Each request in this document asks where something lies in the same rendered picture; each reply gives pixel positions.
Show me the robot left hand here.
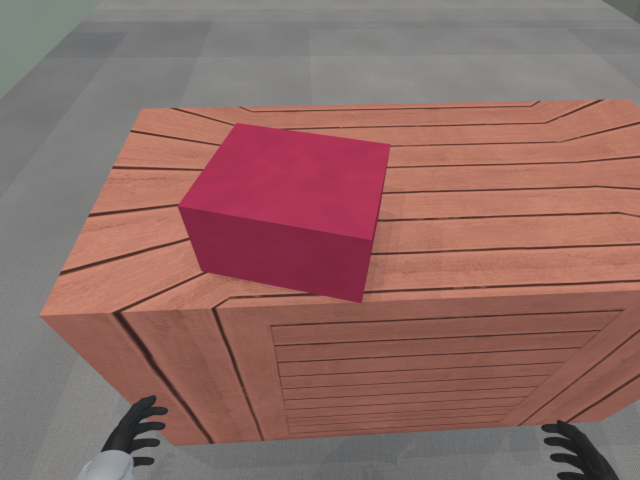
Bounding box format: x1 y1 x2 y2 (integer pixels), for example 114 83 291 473
100 395 168 467

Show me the pedestal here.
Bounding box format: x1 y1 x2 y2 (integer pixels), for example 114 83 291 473
39 99 640 446

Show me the robot left forearm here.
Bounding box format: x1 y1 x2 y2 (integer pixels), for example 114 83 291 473
73 450 134 480

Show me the carton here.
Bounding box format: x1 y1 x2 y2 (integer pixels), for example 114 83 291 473
178 123 391 303

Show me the robot right hand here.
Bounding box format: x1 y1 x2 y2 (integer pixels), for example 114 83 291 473
541 420 619 480

